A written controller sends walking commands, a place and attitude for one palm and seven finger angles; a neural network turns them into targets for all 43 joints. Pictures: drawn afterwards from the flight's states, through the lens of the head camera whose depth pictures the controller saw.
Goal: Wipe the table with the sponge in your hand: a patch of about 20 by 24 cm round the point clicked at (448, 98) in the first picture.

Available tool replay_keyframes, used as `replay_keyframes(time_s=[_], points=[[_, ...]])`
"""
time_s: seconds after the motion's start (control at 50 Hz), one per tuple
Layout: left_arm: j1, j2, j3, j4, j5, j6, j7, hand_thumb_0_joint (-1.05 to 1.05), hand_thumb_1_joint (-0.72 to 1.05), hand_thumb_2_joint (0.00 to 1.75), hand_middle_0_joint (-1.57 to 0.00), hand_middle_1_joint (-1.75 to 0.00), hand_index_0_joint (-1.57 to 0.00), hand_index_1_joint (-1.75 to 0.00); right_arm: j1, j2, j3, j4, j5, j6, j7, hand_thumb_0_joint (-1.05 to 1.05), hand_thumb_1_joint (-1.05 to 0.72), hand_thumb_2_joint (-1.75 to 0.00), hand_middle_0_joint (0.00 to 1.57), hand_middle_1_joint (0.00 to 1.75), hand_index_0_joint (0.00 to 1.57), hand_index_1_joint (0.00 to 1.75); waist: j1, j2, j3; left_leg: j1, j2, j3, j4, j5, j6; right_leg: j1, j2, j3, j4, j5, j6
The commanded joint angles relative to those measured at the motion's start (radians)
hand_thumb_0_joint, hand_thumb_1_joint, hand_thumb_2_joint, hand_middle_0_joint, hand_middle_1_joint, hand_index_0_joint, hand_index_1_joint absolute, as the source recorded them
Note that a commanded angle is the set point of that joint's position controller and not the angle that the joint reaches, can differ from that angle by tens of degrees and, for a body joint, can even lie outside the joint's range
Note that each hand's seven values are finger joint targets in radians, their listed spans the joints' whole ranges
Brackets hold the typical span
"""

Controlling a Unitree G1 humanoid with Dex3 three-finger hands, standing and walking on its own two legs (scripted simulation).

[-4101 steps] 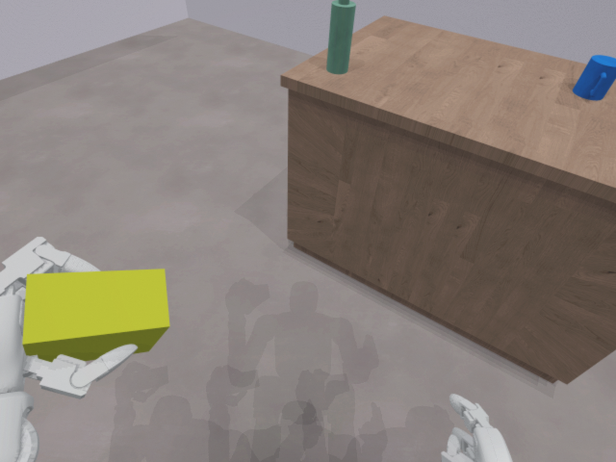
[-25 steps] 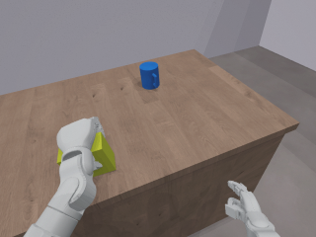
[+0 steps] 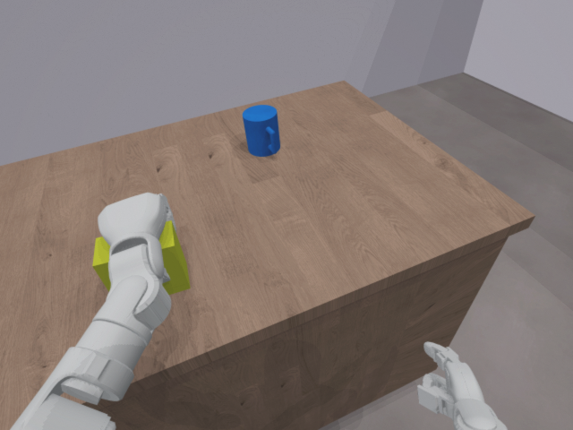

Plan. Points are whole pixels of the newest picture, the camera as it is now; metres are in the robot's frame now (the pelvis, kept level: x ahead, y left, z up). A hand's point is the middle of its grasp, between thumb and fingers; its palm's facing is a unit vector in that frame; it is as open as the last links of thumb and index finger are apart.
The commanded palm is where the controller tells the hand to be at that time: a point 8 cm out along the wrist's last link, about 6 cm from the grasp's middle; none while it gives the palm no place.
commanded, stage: wipe forward along the middle lane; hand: left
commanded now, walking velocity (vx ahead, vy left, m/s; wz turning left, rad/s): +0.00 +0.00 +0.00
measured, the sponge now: (149, 272) +0.33 +0.26 +0.05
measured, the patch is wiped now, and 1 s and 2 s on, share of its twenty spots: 1.00 1.00 1.00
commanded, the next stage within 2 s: slide back across to the first lane in 0.84 s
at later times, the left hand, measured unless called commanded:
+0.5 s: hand (146, 226) +0.38 +0.27 +0.10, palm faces -0.04 -0.05 -1.00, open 9.8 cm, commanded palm +0.36 +0.28 +0.14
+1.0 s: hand (131, 206) +0.42 +0.31 +0.10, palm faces -0.06 -0.03 -1.00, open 9.8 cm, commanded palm +0.39 +0.31 +0.15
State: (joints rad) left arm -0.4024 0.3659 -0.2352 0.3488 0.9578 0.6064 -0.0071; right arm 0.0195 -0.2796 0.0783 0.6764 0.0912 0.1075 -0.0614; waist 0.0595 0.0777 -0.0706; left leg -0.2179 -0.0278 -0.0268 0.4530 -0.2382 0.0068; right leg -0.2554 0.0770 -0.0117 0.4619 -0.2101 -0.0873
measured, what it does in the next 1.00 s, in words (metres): stands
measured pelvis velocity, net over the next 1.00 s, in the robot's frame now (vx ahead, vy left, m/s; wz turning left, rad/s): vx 0.01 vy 0.02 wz -0.01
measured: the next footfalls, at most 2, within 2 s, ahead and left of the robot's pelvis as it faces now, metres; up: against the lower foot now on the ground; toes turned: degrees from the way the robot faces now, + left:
none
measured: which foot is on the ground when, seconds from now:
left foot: down 0.00-1.00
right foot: down 0.00-1.00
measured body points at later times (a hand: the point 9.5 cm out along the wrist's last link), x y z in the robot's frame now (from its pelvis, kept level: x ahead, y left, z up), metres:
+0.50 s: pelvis +0.00 +0.00 +0.00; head +0.00 -0.04 +0.45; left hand +0.38 +0.27 +0.16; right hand +0.17 -0.25 -0.11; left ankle +0.00 +0.12 -0.74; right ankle +0.02 -0.06 -0.74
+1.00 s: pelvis +0.01 +0.02 +0.00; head +0.03 +0.00 +0.45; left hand +0.42 +0.31 +0.16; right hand +0.14 -0.24 -0.12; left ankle +0.00 +0.12 -0.74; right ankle +0.02 -0.06 -0.74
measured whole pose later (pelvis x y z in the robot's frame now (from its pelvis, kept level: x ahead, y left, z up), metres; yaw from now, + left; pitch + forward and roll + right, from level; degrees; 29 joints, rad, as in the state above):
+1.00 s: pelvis +0.01 +0.02 +0.00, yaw +0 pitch +7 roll +0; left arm -0.73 0.49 -0.08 0.88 0.99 0.31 0.06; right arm 0.17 -0.29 0.03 0.72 0.08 0.10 -0.07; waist -0.01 0.06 -0.10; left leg -0.35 -0.04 -0.02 0.46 -0.23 0.03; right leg -0.36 0.07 0.00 0.41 -0.17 -0.06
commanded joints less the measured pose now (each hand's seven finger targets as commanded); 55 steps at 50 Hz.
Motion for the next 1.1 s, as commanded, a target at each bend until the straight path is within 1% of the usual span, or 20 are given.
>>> replay_keyframes(time_s=[0.0,0.06,0.14,0.24,0.26,0.28,0.34,0.36,0.4,0.52,0.56,0.66,0.72,0.76,0.82,0.86,0.92,0.98,1.04,1.08], points=[[-0.249,0.152,0.058,-0.002,0.021,-0.040,0.020,0.00,0.10,1.30,-1.20,-1.60,-1.20,-1.60,-0.174,-0.098,-0.048,-0.176,0.002,-0.049,-0.012,0.00,-0.90,-0.90,0.20,0.30,0.20,0.30,-0.006,-0.151,-0.163,-0.064,-0.017,-0.005,-0.043,0.068,0.040,0.135,-0.074,0.130,-0.101,0.087,0.028],[-0.293,0.206,0.106,0.025,0.017,-0.067,0.026,0.00,0.10,1.30,-1.20,-1.60,-1.20,-1.60,-0.156,-0.108,-0.053,-0.164,-0.001,-0.049,-0.015,0.00,-0.90,-0.90,0.20,0.30,0.20,0.30,-0.009,-0.150,-0.166,-0.075,-0.015,-0.010,-0.044,0.066,0.042,0.133,-0.075,0.144,-0.104,0.103,0.026],[-0.293,0.197,0.098,0.084,0.021,-0.096,0.035,0.00,0.10,1.30,-1.20,-1.60,-1.20,-1.60,-0.130,-0.113,-0.057,-0.153,-0.001,-0.047,-0.017,0.00,-0.90,-0.90,0.20,0.30,0.20,0.30,-0.015,-0.162,-0.161,-0.097,-0.016,-0.003,-0.040,0.067,0.041,0.135,-0.078,0.141,-0.100,0.124,0.032],[-0.378,0.248,0.122,0.147,0.025,-0.119,0.045,0.00,0.10,1.30,-1.20,-1.60,-1.20,-1.60,-0.103,-0.119,-0.062,-0.135,0.000,-0.048,-0.024,0.00,-0.90,-0.90,0.20,0.30,0.20,0.30,-0.026,-0.155,-0.149,-0.120,-0.016,0.002,-0.039,0.038,0.043,0.124,-0.085,0.154,-0.116,0.076,0.037],[-0.383,0.289,0.161,0.151,0.027,-0.127,0.049,0.00,0.10,1.30,-1.20,-1.60,-1.20,-1.60,-0.100,-0.125,-0.066,-0.132,-0.001,-0.049,-0.025,0.00,-0.90,-0.90,0.20,0.30,0.20,0.30,-0.021,-0.155,-0.163,-0.121,-0.015,-0.005,-0.044,0.040,0.044,0.128,-0.082,0.160,-0.112,0.072,0.032],[-0.383,0.254,0.128,0.166,0.030,-0.132,0.049,0.00,0.10,1.30,-1.20,-1.60,-1.20,-1.60,-0.093,-0.120,-0.066,-0.136,0.000,-0.049,-0.026,0.00,-0.90,-0.90,0.20,0.30,0.20,0.30,-0.023,-0.154,-0.170,-0.126,-0.017,0.002,-0.041,0.039,0.046,0.134,-0.086,0.145,-0.111,0.070,0.037],[-0.390,0.283,0.153,0.199,0.029,-0.150,0.053,0.00,0.10,1.30,-1.20,-1.60,-1.20,-1.60,-0.074,-0.124,-0.070,-0.128,-0.002,-0.050,-0.025,0.00,-0.90,-0.90,0.20,0.30,0.20,0.30,-0.023,-0.165,-0.197,-0.133,-0.017,0.003,-0.035,0.053,0.045,0.154,-0.088,0.152,-0.104,0.111,0.038],[-0.396,0.317,0.180,0.198,0.028,-0.156,0.053,0.00,0.10,1.30,-1.20,-1.60,-1.20,-1.60,-0.077,-0.128,-0.070,-0.130,0.000,-0.049,-0.025,0.00,-0.90,-0.90,0.20,0.30,0.20,0.30,-0.018,-0.133,-0.197,-0.135,-0.017,-0.005,-0.042,0.053,0.044,0.149,-0.086,0.156,-0.103,0.102,0.032],[-0.403,0.285,0.151,0.225,0.034,-0.166,0.056,0.00,0.10,1.30,-1.20,-1.60,-1.20,-1.60,-0.061,-0.125,-0.072,-0.129,-0.001,-0.049,-0.024,0.00,-0.90,-0.90,0.20,0.30,0.20,0.30,-0.026,-0.137,-0.190,-0.141,-0.017,0.004,-0.037,0.049,0.047,0.145,-0.088,0.148,-0.105,0.107,0.038],[-0.471,0.308,0.155,0.303,0.049,-0.201,0.059,0.00,0.10,1.30,-1.20,-1.60,-1.20,-1.60,-0.029,-0.131,-0.075,-0.115,0.000,-0.049,-0.025,0.00,-0.90,-0.90,0.20,0.30,0.20,0.30,-0.040,-0.140,-0.173,-0.156,-0.013,0.003,-0.041,0.027,0.048,0.106,-0.086,0.133,-0.115,0.059,0.039],[-0.532,0.343,0.182,0.310,0.045,-0.221,0.063,0.00,0.10,1.30,-1.20,-1.60,-1.20,-1.60,-0.017,-0.133,-0.078,-0.110,0.001,-0.053,-0.027,0.00,-0.90,-0.90,0.20,0.30,0.20,0.30,-0.046,-0.141,-0.198,-0.157,-0.012,0.000,-0.046,0.031,0.049,0.113,-0.086,0.135,-0.115,0.063,0.037],[-0.528,0.339,0.190,0.345,0.045,-0.250,0.082,0.00,0.10,1.30,-1.20,-1.60,-1.20,-1.60,0.003,-0.133,-0.084,-0.106,0.000,-0.051,-0.024,0.00,-0.90,-0.90,0.20,0.30,0.20,0.30,-0.040,-0.127,-0.250,-0.151,-0.011,0.006,-0.041,0.065,0.048,0.135,-0.087,0.121,-0.101,0.128,0.036],[-0.539,0.339,0.183,0.387,0.044,-0.252,0.090,0.00,0.10,1.30,-1.20,-1.60,-1.20,-1.60,0.016,-0.136,-0.084,-0.099,-0.001,-0.048,-0.022,0.00,-0.90,-0.90,0.20,0.30,0.20,0.30,-0.049,-0.141,-0.225,-0.165,-0.010,0.011,-0.041,0.051,0.050,0.124,-0.089,0.114,-0.108,0.117,0.043],[-0.583,0.384,0.214,0.405,0.047,-0.257,0.094,0.00,0.10,1.30,-1.20,-1.60,-1.20,-1.60,0.019,-0.140,-0.083,-0.092,-0.003,-0.047,-0.024,0.00,-0.90,-0.90,0.20,0.30,0.20,0.30,-0.051,-0.150,-0.226,-0.172,-0.010,0.004,-0.047,0.059,0.051,0.125,-0.088,0.115,-0.108,0.127,0.041],[-0.634,0.372,0.181,0.454,0.064,-0.263,0.097,0.00,0.10,1.30,-1.20,-1.60,-1.20,-1.60,0.038,-0.142,-0.082,-0.079,-0.003,-0.046,-0.024,0.00,-0.90,-0.90,0.20,0.30,0.20,0.30,-0.071,-0.134,-0.201,-0.176,-0.008,0.009,-0.048,0.043,0.051,0.095,-0.088,0.105,-0.115,0.099,0.043],[-0.636,0.413,0.218,0.459,0.073,-0.273,0.094,0.00,0.10,1.30,-1.20,-1.60,-1.20,-1.60,0.046,-0.145,-0.087,-0.078,-0.005,-0.045,-0.022,0.00,-0.90,-0.90,0.20,0.30,0.20,0.30,-0.056,-0.111,-0.248,-0.160,-0.009,0.005,-0.047,0.086,0.051,0.118,-0.086,0.105,-0.104,0.153,0.034],[-0.586,0.347,0.176,0.476,0.073,-0.280,0.087,0.00,0.10,1.30,-1.20,-1.60,-1.20,-1.60,0.061,-0.139,-0.091,-0.084,-0.005,-0.041,-0.016,0.00,-0.90,-0.90,0.20,0.30,0.20,0.30,-0.051,-0.103,-0.271,-0.139,-0.006,0.008,-0.041,0.118,0.050,0.120,-0.083,0.080,-0.093,0.196,0.033],[-0.548,0.375,0.213,0.392,0.055,-0.296,0.083,0.00,0.10,1.30,-1.20,-1.60,-1.20,-1.60,0.053,-0.140,-0.098,-0.102,-0.008,-0.039,-0.015,0.00,-0.90,-0.90,0.20,0.30,0.20,0.30,-0.031,-0.087,-0.343,-0.089,-0.004,0.006,-0.035,0.185,0.054,0.170,-0.083,0.076,-0.080,0.275,0.028],[-0.502,0.392,0.241,0.336,0.040,-0.290,0.090,0.00,0.10,1.30,-1.20,-1.60,-1.20,-1.60,0.035,-0.142,-0.097,-0.115,-0.005,-0.034,-0.012,0.00,-0.90,-0.90,0.20,0.30,0.20,0.30,-0.022,-0.122,-0.303,-0.089,-0.003,-0.002,-0.050,0.191,0.055,0.172,-0.078,0.065,-0.086,0.273,0.028],[-0.514,0.413,0.258,0.268,0.040,-0.289,0.098,0.00,0.10,1.30,-1.20,-1.60,-1.20,-1.60,0.020,-0.142,-0.097,-0.123,-0.004,-0.039,-0.010,0.00,-0.90,-0.90,0.20,0.30,0.20,0.30,-0.012,-0.099,-0.299,-0.064,-0.001,-0.012,-0.060,0.213,0.058,0.169,-0.074,0.057,-0.086,0.257,0.023]])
